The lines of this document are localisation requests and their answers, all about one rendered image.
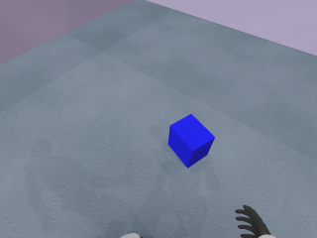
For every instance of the carton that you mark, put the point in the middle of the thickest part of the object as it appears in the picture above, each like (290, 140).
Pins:
(190, 140)

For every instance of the robot right hand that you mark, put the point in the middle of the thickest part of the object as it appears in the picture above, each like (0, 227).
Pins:
(258, 227)

